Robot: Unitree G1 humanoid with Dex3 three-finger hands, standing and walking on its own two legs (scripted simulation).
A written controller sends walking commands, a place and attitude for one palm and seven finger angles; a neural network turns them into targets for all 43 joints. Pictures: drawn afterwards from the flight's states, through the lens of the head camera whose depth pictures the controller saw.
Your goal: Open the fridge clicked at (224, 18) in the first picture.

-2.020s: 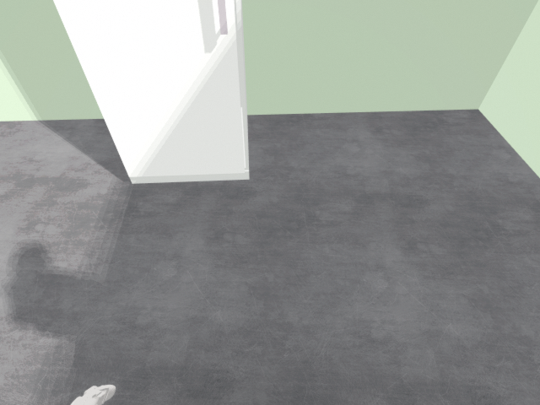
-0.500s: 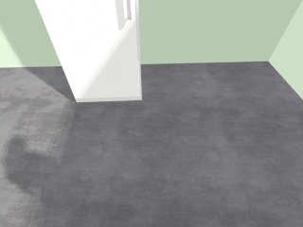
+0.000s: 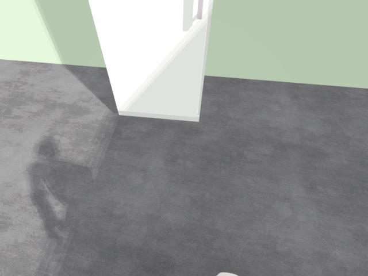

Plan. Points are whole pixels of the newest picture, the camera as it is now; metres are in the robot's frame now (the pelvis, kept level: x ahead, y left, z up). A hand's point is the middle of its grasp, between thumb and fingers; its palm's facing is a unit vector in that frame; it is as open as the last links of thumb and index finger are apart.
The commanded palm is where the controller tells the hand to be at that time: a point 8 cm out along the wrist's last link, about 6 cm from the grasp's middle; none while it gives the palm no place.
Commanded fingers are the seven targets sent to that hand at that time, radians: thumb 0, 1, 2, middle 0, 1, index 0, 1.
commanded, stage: walk to a spot facing it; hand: right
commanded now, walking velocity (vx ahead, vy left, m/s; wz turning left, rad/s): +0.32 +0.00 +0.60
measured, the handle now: out of the picture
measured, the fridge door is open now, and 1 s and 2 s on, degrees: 0 0 0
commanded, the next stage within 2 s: none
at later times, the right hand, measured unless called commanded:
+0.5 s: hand (276, 218) +0.30 -0.26 -0.16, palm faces -0.24 +0.95 -0.21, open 7.4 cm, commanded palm none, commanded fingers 0.00 -0.90 -0.90 0.20 0.30 0.20 0.30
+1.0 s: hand (198, 148) +0.55 -0.05 -0.16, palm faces -0.62 +0.76 -0.19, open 7.4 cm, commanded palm none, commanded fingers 0.00 -0.90 -0.90 0.20 0.30 0.20 0.30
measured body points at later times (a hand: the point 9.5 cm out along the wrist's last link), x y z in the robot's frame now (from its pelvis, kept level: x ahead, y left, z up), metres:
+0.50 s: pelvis +0.19 -0.07 +0.01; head +0.21 -0.09 +0.46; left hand +0.19 +0.18 -0.12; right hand +0.32 -0.31 -0.14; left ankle +0.13 +0.05 -0.63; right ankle +0.23 -0.16 -0.73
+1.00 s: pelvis +0.35 +0.03 +0.00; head +0.38 +0.05 +0.45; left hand +0.20 +0.22 -0.15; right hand +0.58 -0.09 -0.14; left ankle +0.33 +0.12 -0.73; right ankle +0.41 -0.11 -0.64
